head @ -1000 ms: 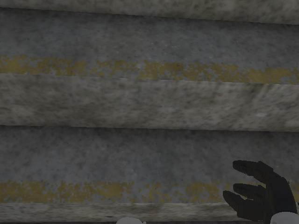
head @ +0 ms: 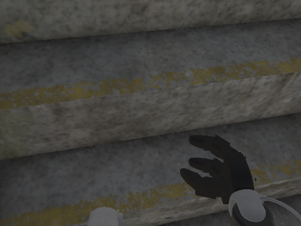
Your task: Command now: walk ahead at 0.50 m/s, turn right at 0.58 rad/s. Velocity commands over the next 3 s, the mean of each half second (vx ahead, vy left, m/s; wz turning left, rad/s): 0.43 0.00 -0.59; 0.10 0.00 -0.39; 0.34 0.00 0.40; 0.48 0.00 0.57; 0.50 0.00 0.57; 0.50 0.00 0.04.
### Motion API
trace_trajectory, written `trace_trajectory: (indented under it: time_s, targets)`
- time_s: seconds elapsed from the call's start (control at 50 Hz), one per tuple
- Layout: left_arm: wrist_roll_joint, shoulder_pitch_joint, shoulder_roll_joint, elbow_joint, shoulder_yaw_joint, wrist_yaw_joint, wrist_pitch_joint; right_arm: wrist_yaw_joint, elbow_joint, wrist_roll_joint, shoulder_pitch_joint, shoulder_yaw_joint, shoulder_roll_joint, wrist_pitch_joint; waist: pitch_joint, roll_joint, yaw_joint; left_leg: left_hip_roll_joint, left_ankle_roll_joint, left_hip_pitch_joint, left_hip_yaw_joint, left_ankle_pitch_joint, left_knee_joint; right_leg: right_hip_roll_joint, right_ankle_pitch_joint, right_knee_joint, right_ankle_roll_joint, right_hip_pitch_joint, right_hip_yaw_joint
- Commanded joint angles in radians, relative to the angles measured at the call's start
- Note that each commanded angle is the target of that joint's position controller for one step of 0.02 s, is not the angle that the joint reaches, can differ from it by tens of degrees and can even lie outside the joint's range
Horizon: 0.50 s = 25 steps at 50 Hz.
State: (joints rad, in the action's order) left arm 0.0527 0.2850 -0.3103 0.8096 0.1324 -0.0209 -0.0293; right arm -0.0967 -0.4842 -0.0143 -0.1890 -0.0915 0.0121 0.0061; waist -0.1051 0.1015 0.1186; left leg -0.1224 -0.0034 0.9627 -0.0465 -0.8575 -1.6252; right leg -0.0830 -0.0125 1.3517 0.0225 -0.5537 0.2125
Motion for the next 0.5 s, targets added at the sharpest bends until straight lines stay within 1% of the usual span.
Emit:
trace_trajectory:
  time_s: [0.02,0.04,0.06,0.08,0.1,0.12,0.14,0.16,0.18,0.22,0.24,0.26,0.28,0.3,0.32,0.34,0.36,0.38,0.4,0.42,0.44,0.46,0.48,0.5]
  targets:
    - [0.079,0.092,0.082,-0.086,-0.039,-0.007,0.045,0.009,-0.045,-0.017,0.102,0.082,-0.176,-0.01,0.269,-0.347,0.033,-0.209,-0.036,-0.358,0.441,-0.21,0.718,0.013,0.041,0.513,0.012,-0.264,-0.072]
    - [0.081,0.108,0.077,-0.065,-0.051,-0.018,0.071,0.026,-0.071,-0.019,0.094,0.075,-0.143,-0.027,0.233,-0.297,0.043,-0.17,-0.022,-0.27,0.329,-0.173,0.702,0.006,0.023,0.517,0.008,-0.218,-0.128]
    - [0.067,0.079,0.089,-0.08,-0.058,-0.028,0.104,0.041,-0.108,-0.019,0.047,0.079,-0.153,-0.035,0.137,-0.268,0.061,-0.168,-0.036,-0.195,0.292,-0.144,0.683,0.005,0.063,0.522,0.003,-0.265,-0.127]
    - [0.056,0.031,0.082,-0.101,-0.066,-0.03,0.116,0.052,-0.128,-0.014,0.061,0.085,-0.157,-0.041,0.106,-0.235,0.045,-0.175,-0.042,-0.159,0.273,-0.139,0.675,0.001,0.092,0.505,-0.009,-0.267,-0.117]
    - [0.03,0.026,0.038,-0.114,-0.058,-0.034,0.123,0.067,-0.137,-0.007,0.049,0.095,-0.172,-0.048,0.098,-0.231,0.036,-0.201,-0.06,-0.163,0.273,-0.133,0.677,-0.008,0.11,0.477,-0.007,-0.255,-0.13]
    - [0.027,0.002,0.032,-0.111,-0.041,-0.025,0.106,0.073,-0.146,-0.006,0.059,0.094,-0.179,-0.051,0.092,-0.275,0.034,-0.205,-0.082,-0.135,0.241,-0.119,0.689,-0.03,0.127,0.529,-0.016,-0.249,-0.149]
    - [0.034,-0.038,0.014,-0.134,-0.042,-0.018,0.111,0.066,-0.15,0.0,0.054,0.095,-0.173,-0.047,0.09,-0.258,0.02,-0.239,-0.098,-0.157,0.271,-0.112,0.712,-0.023,0.14,0.523,-0.024,-0.277,-0.145]
    - [0.033,-0.099,0.0,-0.15,-0.043,-0.007,0.11,0.063,-0.14,-0.001,0.074,0.098,-0.18,-0.055,0.077,-0.248,-0.005,-0.273,-0.1,-0.155,0.282,-0.138,0.742,0.003,0.148,0.474,-0.029,-0.292,-0.134]
    - [0.033,-0.092,-0.001,-0.151,-0.046,0.002,0.111,0.058,-0.125,0.003,0.075,0.105,-0.186,-0.062,0.076,-0.233,-0.004,-0.28,-0.093,-0.148,0.259,-0.12,0.736,0.021,0.127,0.411,-0.027,-0.263,-0.133]
    - [0.026,-0.074,-0.006,-0.17,-0.053,0.005,0.117,0.051,-0.111,-0.006,0.062,0.118,-0.229,-0.065,0.124,-0.225,0.016,-0.29,-0.062,-0.169,0.205,-0.119,0.714,0.058,0.112,0.227,-0.034,-0.172,-0.19]
    - [0.016,-0.063,-0.015,-0.186,-0.051,0.008,0.122,0.048,-0.098,-0.017,0.039,0.124,-0.254,-0.062,0.127,-0.224,0.026,-0.298,-0.054,-0.15,0.161,-0.148,0.695,0.071,0.077,0.145,-0.043,-0.108,-0.254]
    - [-0.001,-0.042,-0.02,-0.169,-0.049,0.006,0.123,0.03,-0.097,-0.02,0.025,0.12,-0.248,-0.057,0.149,-0.237,0.036,-0.275,-0.048,-0.138,0.109,-0.156,0.694,0.077,0.0,-0.002,-0.074,0.012,-0.298]
    - [-0.016,0.002,-0.032,-0.166,-0.042,0.012,0.134,0.016,-0.071,-0.031,-0.001,0.117,-0.244,-0.05,0.166,-0.282,0.042,-0.284,-0.047,-0.179,0.083,-0.117,0.672,0.096,-0.075,-0.143,-0.101,0.082,-0.356]
    - [-0.021,-0.04,-0.031,-0.191,-0.034,0.025,0.131,0.009,-0.082,-0.044,0.112,0.121,-0.252,-0.037,0.132,-0.315,-0.018,-0.292,-0.062,-0.251,0.059,-0.087,0.671,0.121,-0.162,-0.334,-0.106,0.09,-0.379]
    - [-0.015,-0.059,-0.043,-0.192,-0.032,0.032,0.118,-0.002,-0.086,-0.059,0.162,0.127,-0.251,-0.02,0.17,-0.334,-0.066,-0.288,-0.056,-0.325,0.05,-0.093,0.63,0.141,-0.184,-0.421,-0.116,0.159,-0.404]
    - [-0.018,-0.064,-0.022,-0.185,-0.037,0.029,0.106,-0.015,-0.101,-0.069,0.19,0.138,-0.261,-0.006,0.169,-0.326,-0.079,-0.303,-0.042,-0.349,0.062,0.022,0.54,0.184,-0.06,-0.575,-0.133,0.198,-0.351]
    - [-0.014,0.13,-0.002,-0.139,-0.036,0.028,0.077,-0.038,-0.115,-0.059,0.137,0.144,-0.252,0.004,0.249,-0.295,0.017,-0.31,-0.023,-0.444,0.041,0.241,0.312,0.246,0.185,-0.823,-0.161,0.296,-0.281]
    - [-0.003,0.299,0.012,-0.062,-0.04,0.02,0.027,-0.029,-0.092,-0.022,0.082,0.144,-0.22,0.007,0.294,-0.196,0.103,-0.262,0.012,-0.467,-0.085,0.453,0.082,0.246,0.441,-1.066,-0.161,0.441,-0.283]
    - [-0.04,0.394,0.014,-0.007,-0.039,0.008,0.004,-0.002,-0.075,0.017,0.072,0.139,-0.175,0.024,0.25,-0.128,0.134,-0.163,-0.015,-0.432,-0.219,0.431,-0.15,0.231,0.603,-1.257,-0.123,0.514,-0.268]
    - [-0.048,0.401,0.068,0.015,-0.058,-0.029,-0.012,0.014,-0.094,0.036,0.097,0.132,-0.11,0.032,0.181,-0.114,0.135,-0.049,-0.037,-0.374,-0.249,0.176,-0.445,0.21,0.421,-1.22,-0.141,0.407,-0.158]
    - [-0.041,0.431,-0.026,0.004,-0.078,-0.037,-0.039,0.045,-0.015,0.048,-0.011,0.111,-0.008,0.034,0.098,0.039,0.073,-0.003,0.0,-0.165,-0.204,0.092,-0.699,0.191,1.045,-0.909,0.041,0.349,-0.08]
    - [-0.005,0.384,-0.076,-0.01,-0.085,-0.005,-0.041,0.064,0.057,0.048,0.013,0.101,0.04,0.035,0.161,0.143,-0.04,0.044,0.061,0.174,-0.182,0.036,-0.835,0.139,1.516,-0.677,0.132,0.533,-0.037]
    - [0.025,0.316,-0.097,-0.062,-0.059,0.016,-0.037,0.06,0.068,0.01,0.049,0.095,-0.016,0.001,0.295,0.03,-0.029,0.041,0.077,0.328,-0.109,0.263,-0.857,0.142,1.15,-0.621,0.073,0.629,0.07]
    - [0.033,0.242,-0.124,-0.099,-0.044,0.048,-0.02,0.063,0.055,-0.001,0.093,0.081,0.017,-0.021,0.37,0.16,-0.051,0.058,0.085,0.37,-0.078,0.362,-0.9,0.175,0.854,-0.699,0.033,0.654,0.2]
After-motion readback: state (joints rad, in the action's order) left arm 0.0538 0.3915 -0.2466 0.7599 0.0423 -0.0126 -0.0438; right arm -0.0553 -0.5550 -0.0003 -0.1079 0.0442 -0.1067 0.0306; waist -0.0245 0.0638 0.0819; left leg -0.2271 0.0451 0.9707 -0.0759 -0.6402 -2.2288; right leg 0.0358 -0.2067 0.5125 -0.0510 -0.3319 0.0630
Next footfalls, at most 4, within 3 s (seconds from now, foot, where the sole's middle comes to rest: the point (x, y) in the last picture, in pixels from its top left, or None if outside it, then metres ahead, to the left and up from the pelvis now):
0.42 right None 0.02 -0.14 -0.83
0.86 left None -0.08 -0.05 -0.82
1.20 right None -0.42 -0.35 -1.31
1.52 left None -0.21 -0.32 -1.07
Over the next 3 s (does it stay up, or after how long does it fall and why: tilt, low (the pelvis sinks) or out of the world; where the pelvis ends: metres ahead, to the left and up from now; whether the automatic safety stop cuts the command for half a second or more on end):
stays up -0.56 -0.32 -0.74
